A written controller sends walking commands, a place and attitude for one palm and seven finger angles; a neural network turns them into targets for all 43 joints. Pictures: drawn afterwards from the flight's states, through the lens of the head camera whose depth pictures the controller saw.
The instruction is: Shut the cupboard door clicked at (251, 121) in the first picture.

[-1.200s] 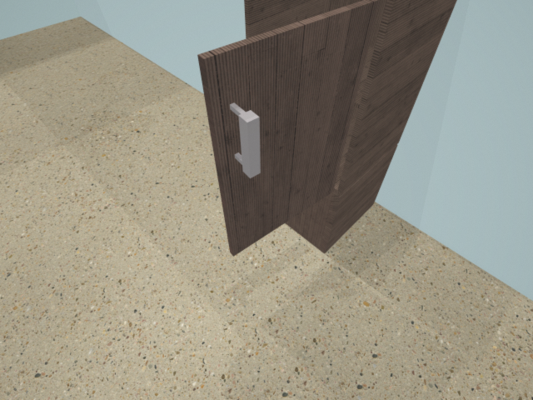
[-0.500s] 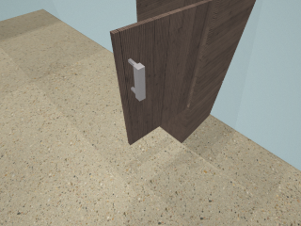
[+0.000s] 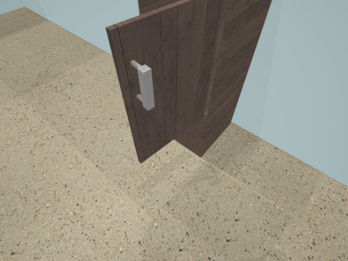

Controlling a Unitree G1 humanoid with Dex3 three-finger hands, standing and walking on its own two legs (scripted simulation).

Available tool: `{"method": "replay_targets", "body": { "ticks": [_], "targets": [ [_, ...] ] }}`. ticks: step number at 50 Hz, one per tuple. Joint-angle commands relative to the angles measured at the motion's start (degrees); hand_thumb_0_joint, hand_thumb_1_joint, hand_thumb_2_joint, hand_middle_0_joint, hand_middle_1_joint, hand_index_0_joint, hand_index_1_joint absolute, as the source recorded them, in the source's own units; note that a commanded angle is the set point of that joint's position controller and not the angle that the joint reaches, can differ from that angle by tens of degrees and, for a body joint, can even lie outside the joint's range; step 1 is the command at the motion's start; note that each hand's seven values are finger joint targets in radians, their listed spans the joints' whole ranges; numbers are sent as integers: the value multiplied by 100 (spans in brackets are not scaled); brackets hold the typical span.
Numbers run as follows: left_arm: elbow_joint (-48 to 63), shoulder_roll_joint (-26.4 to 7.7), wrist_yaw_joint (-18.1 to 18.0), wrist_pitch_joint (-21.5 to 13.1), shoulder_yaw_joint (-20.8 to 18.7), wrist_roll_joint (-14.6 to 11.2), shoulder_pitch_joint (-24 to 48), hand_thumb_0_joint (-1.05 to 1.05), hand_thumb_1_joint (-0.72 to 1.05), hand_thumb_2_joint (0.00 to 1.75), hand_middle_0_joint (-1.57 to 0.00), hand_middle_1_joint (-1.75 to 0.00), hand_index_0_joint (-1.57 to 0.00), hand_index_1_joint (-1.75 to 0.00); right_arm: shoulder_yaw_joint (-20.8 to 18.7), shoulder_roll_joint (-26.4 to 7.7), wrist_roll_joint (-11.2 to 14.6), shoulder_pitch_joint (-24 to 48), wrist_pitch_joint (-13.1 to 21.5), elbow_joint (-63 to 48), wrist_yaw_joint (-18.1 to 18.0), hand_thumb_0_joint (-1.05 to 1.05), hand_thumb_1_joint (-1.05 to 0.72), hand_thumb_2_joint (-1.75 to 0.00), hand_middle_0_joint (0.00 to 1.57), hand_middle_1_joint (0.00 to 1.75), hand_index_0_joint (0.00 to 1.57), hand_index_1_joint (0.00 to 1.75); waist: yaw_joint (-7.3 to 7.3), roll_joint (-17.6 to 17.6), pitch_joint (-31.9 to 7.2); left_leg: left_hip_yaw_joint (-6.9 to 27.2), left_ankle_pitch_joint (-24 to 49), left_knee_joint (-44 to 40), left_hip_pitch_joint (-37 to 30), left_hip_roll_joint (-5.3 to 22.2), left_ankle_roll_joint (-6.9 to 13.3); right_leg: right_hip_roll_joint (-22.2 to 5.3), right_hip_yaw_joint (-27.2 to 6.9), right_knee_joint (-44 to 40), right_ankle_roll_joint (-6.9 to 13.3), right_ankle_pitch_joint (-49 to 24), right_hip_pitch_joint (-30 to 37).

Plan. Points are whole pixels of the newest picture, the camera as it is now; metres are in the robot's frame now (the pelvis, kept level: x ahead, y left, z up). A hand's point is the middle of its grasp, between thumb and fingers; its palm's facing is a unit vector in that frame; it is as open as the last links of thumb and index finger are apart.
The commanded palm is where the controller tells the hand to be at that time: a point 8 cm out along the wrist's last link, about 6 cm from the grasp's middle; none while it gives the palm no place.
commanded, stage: walk to a spot facing it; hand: left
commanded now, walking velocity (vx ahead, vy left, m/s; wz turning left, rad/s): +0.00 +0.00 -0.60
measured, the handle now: (141, 85) +0.54 +0.13 +0.08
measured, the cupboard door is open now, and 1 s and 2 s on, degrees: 82 82 82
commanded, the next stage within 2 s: none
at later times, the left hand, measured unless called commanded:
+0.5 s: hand out of the picture +0.05 +0.18 -0.16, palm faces -0.18 -0.95 -0.26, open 7.4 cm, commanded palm none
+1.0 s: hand (132, 253) +0.16 +0.13 -0.18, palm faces -0.54 -0.80 -0.27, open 7.4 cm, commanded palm none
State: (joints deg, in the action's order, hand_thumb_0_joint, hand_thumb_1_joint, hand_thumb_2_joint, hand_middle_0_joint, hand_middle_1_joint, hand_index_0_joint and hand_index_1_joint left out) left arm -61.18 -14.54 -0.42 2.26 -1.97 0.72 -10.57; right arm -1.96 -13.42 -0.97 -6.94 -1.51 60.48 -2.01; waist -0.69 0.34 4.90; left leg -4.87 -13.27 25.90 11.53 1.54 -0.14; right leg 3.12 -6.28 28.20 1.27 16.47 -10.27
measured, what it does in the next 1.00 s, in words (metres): steps on the spot, turning right: left foot, then right foot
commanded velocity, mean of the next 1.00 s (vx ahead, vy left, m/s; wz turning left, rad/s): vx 0.00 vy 0.00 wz -0.60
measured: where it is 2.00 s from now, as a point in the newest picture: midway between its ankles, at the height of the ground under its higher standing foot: outside the picture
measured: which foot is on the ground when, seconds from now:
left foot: down 0.00-0.14, up 0.16-0.56, down 0.58-0.82, up 0.84-1.00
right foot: down 0.00-0.56, up 0.58-0.82, down 0.84-1.00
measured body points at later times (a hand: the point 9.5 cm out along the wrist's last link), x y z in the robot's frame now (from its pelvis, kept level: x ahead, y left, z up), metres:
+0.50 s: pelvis -0.02 -0.01 +0.00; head +0.04 -0.03 +0.45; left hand +0.06 +0.23 -0.14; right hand +0.04 -0.28 -0.14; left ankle +0.00 +0.15 -0.70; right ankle -0.02 -0.11 -0.74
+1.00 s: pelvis -0.04 +0.00 -0.01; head +0.02 -0.03 +0.43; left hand +0.19 +0.17 -0.16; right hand -0.12 -0.28 -0.15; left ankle +0.03 +0.12 -0.71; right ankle -0.07 -0.14 -0.74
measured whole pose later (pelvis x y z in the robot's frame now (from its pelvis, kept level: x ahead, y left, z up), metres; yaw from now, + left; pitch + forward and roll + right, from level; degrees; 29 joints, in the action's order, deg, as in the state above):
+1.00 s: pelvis -0.04 +0.00 -0.01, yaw -33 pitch +0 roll +1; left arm -50.6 -14.8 0.3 3.2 -3.8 1.9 -8.1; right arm -3.5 -15.3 -0.3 -9.1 -2.6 51.4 -1.4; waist 0.7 1.3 7.9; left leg -3.1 -27.1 51.4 23.2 3.4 -3.2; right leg 0.6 -4.6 36.3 -0.5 14.5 -22.1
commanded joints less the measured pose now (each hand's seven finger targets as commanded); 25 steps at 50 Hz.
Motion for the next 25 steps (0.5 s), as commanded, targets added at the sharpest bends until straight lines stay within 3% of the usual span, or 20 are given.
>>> {"method": "replay_targets", "body": {
  "ticks": [1, 2, 3, 5, 6, 7, 8, 9, 10, 12, 14, 15, 19, 22, 25],
  "targets": [
    [614, -599, 40, 45, -253, 30, -152, 0, 90, 90, -20, -30, -20, -30, -331, -1159, -48, -274, 51, -462, -83, 0, -90, -90, 20, 30, 20, 30, 41, -1008, -422, 1323, 753, -801, -309, 1849, 831, -241, 233, 1606, -11, 532, -953],
    [702, -526, 63, 78, -273, 34, -122, 0, 90, 90, -20, -30, -20, -30, -338, -1154, -70, -265, 69, -517, -79, 0, -90, -90, 20, 30, 20, 30, 37, -1112, -396, 1384, 905, -907, -144, 2075, 1013, -305, 404, 2078, -37, 1231, -972],
    [759, -454, 84, 82, -299, 35, -141, 0, 90, 90, -20, -30, -20, -30, -337, -1122, -86, -199, 85, -576, -81, 0, -90, -90, 20, 30, 20, 30, -8, -1110, -388, 1247, 1125, -813, 12, 2114, 1033, -438, 385, 2108, -16, 1392, -867],
    [674, -394, 115, 28, -347, 43, -678, 0, 90, 90, -20, -30, -20, -30, -335, -1065, -75, 97, 83, -689, -81, 0, -90, -90, 20, 30, 20, 30, -324, -627, -575, 605, 1378, 76, 308, 1735, 687, -477, 515, 1021, -9, 570, -98],
    [610, -632, 96, -23, -417, 84, -1000, 0, 90, 90, -20, -30, -20, -30, -349, -958, -26, 255, 36, -803, -73, 0, -90, -90, 20, 30, 20, 30, -472, 149, -473, 213, 556, 1069, 876, 1113, 292, -699, -36, -120, 79, -799, 238],
    [653, -1246, -3, -95, -532, 164, -981, 0, 90, 90, -20, -30, -20, -30, -299, -469, 39, 155, 7, -965, -34, 0, -90, -90, 20, 30, 20, 30, -354, 2053, -358, -407, -1599, 2496, 1925, 16, -237, -2156, -2233, -1163, 549, -1951, 461],
    [705, -1361, -33, -78, -525, 69, -1041, 0, 90, 90, -20, -30, -20, -30, -314, -643, 33, 235, -62, -969, -1, 0, -90, -90, 20, 30, 20, 30, -479, 1460, -295, 367, -2185, 3522, 1848, -12, -222, -2430, -2497, -1351, 1109, -1540, -72],
    [778, -1103, -80, -78, -521, 84, -715, 0, 90, 90, -20, -30, -20, -30, -338, -561, 24, 343, -77, -924, -5, 0, -90, -90, 20, 30, 20, 30, -252, 1007, -116, 725, -1740, 3994, 2119, 22, -188, -2036, -2395, -1209, 1111, -1536, -136],
    [846, -934, -126, -92, -509, 74, -493, 0, 90, 90, -20, -30, -20, -30, -334, -551, 18, 233, -71, -916, -8, 0, -90, -90, 20, 30, 20, 30, -116, 894, -230, 800, -1458, 4161, 2233, 129, -208, -1928, -2163, -999, 1065, -1896, 30],
    [907, -740, -148, -152, -463, 59, -447, 0, 90, 90, -20, -30, -20, -30, -290, -413, 17, 141, -42, -881, -1, 0, -90, -90, 20, 30, 20, 30, -50, 658, -524, 762, -1112, 4039, 2102, 160, -302, -1660, -1666, -741, 1044, -2660, 347],
    [881, -762, -155, -167, -475, 59, -592, 0, 90, 90, -20, -30, -20, -30, -259, -316, 39, 186, -45, -909, -9, 0, -90, -90, 20, 30, 20, 30, -96, 574, -746, 674, -1133, 3617, 1946, 112, -346, -1569, -1556, -622, 1032, -3068, 582],
    [862, -779, -154, -162, -486, 67, -662, 0, 90, 90, -20, -30, -20, -30, -267, -290, 50, 259, -46, -939, -7, 0, -90, -90, 20, 30, 20, 30, -143, 500, -733, 620, -1154, 3437, 1873, 69, -357, -1524, -1608, -597, 1010, -3177, 625],
    [873, -834, -119, -121, -536, 86, -760, 0, 90, 90, -20, -30, -20, -30, -249, -265, 69, 351, -25, -1047, -29, 0, -90, -90, 20, 30, 20, 30, -213, 733, -752, 604, -1170, 2784, 1699, -43, -347, -1407, -1840, -634, 1044, -2982, 632],
    [930, -902, -108, -88, -581, 108, -659, 0, 90, 90, -20, -30, -20, -30, -247, -265, 107, 327, 31, -1114, -47, 0, -90, -90, 20, 30, 20, 30, -202, 895, -805, 599, -1293, 2048, 1368, -109, -295, -1362, -2030, -515, 1034, -3043, 552],
    [996, -871, -90, -53, -574, 89, -373, 0, 90, 90, -20, -30, -20, -30, -252, -301, 134, -78, 75, -1041, -79, 0, -90, -90, 20, 30, 20, 30, 31, 818, -857, 601, -721, 728, 442, -190, -242, -1123, -2119, -264, 739, -2793, -32]
  ]
}}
